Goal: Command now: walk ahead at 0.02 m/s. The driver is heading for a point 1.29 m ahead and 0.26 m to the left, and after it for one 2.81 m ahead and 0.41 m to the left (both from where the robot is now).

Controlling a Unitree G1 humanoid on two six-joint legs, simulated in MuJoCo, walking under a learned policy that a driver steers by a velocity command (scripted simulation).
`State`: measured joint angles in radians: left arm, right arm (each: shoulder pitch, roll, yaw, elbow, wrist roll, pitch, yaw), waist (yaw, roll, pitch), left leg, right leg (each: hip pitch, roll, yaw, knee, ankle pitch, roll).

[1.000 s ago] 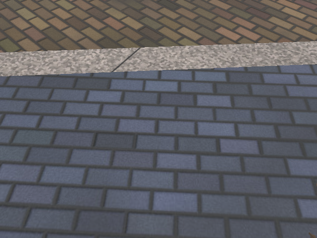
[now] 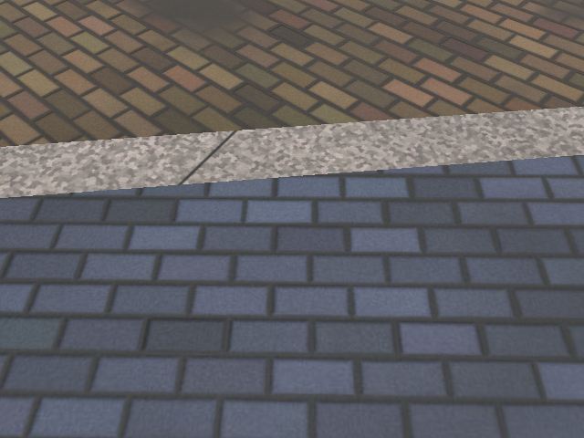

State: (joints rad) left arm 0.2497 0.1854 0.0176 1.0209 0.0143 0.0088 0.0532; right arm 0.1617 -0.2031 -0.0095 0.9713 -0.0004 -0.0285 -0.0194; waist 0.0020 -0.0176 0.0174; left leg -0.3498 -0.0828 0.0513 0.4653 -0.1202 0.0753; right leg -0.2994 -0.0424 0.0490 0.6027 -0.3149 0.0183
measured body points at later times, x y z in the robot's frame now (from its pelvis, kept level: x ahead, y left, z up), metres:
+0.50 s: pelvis +0.05 -0.03 +0.01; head +0.07 -0.03 +0.46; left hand +0.04 +0.19 -0.15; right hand +0.10 -0.26 -0.15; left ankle +0.08 +0.08 -0.73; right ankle +0.01 -0.13 -0.73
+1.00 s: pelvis +0.13 +0.02 +0.00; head +0.14 +0.04 +0.45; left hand +0.09 +0.27 -0.16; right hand +0.20 -0.24 -0.13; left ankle +0.14 +0.11 -0.73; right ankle +0.02 -0.13 -0.68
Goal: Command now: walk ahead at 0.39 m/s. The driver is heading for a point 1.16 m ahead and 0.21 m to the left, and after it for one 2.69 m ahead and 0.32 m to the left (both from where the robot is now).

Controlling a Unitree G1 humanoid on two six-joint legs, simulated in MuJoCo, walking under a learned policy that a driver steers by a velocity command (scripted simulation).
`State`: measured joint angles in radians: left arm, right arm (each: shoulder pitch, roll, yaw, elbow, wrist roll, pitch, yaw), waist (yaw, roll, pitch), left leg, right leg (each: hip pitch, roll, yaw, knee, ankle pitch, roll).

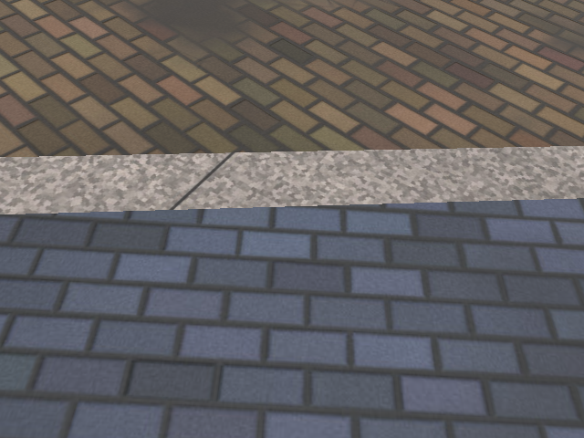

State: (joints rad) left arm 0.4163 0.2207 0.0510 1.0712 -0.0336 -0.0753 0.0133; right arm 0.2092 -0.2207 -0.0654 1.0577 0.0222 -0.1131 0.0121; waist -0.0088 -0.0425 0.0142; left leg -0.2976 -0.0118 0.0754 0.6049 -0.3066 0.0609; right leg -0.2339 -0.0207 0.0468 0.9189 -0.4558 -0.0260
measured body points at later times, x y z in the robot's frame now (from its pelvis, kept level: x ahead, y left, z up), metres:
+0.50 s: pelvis +0.26 -0.03 -0.01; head +0.30 -0.03 +0.43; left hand +0.48 +0.19 -0.11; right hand +0.17 -0.28 -0.15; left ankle +0.03 +0.09 -0.69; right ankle +0.39 -0.12 -0.73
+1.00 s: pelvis +0.54 +0.01 -0.01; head +0.56 +0.03 +0.44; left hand +0.47 +0.26 -0.15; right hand +0.77 -0.17 -0.11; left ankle +0.66 +0.15 -0.71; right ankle +0.39 -0.13 -0.73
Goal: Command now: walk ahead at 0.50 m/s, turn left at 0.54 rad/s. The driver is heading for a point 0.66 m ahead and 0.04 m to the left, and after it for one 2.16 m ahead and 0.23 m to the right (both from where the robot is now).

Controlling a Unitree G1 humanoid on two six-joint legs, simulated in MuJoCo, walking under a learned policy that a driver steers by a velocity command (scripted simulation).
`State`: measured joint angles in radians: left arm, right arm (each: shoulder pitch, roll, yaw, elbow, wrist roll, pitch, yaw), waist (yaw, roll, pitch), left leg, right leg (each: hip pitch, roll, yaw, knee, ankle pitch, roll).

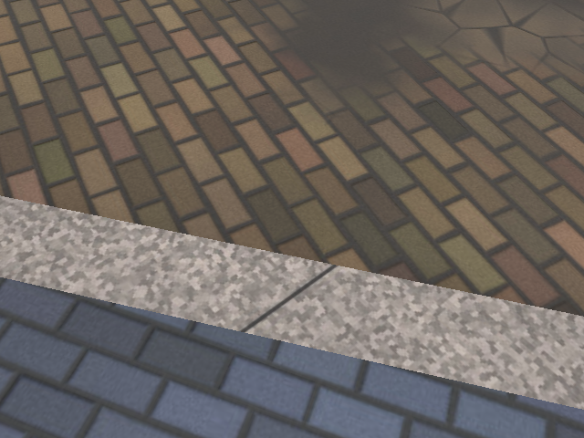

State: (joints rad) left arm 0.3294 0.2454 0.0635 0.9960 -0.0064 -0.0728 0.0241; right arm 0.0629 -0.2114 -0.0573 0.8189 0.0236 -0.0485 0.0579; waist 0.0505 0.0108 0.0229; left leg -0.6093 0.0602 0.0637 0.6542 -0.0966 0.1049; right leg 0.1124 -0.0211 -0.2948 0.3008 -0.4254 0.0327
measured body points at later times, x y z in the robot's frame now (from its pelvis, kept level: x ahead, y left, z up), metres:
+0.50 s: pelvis +0.31 +0.03 +0.01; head +0.33 +0.05 +0.46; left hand +0.45 +0.28 -0.10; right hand +0.36 -0.23 -0.11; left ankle +0.15 +0.10 -0.72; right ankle +0.50 -0.07 -0.70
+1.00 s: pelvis +0.61 +0.06 +0.02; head +0.63 +0.06 +0.47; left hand +0.52 +0.27 -0.13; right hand +0.87 -0.10 -0.07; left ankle +0.75 +0.21 -0.70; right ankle +0.51 -0.06 -0.72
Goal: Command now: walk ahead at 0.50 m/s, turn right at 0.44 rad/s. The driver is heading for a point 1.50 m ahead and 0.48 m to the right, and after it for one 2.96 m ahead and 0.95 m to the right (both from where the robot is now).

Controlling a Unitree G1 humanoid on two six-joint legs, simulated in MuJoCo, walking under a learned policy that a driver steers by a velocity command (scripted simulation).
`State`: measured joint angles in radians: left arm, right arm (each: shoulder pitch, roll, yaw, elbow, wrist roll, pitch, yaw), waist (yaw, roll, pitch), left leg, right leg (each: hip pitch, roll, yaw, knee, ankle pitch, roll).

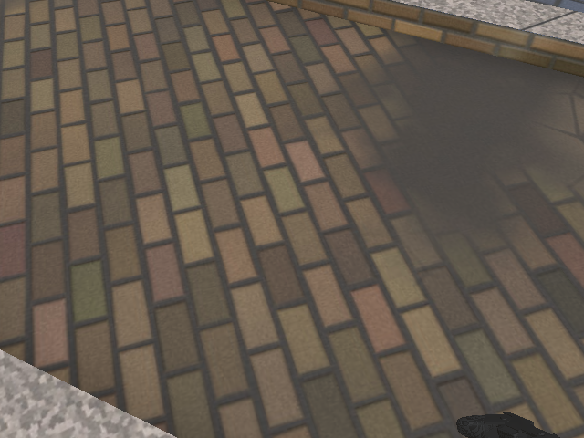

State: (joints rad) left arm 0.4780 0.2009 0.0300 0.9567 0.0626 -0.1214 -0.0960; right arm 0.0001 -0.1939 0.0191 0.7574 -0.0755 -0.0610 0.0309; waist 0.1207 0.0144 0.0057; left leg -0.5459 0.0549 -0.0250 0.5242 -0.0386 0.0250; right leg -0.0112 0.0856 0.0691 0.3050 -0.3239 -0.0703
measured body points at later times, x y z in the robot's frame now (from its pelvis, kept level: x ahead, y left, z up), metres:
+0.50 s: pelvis +0.25 -0.02 -0.02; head +0.27 -0.03 +0.43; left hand +0.48 +0.12 -0.13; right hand +0.11 -0.21 -0.16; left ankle +0.16 +0.14 -0.74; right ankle +0.39 -0.22 -0.72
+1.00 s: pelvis +0.54 -0.21 -0.14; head +0.55 -0.22 +0.31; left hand +0.71 -0.01 -0.28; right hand +0.56 -0.51 -0.25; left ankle +0.76 -0.16 -0.82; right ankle +0.44 -0.26 -0.88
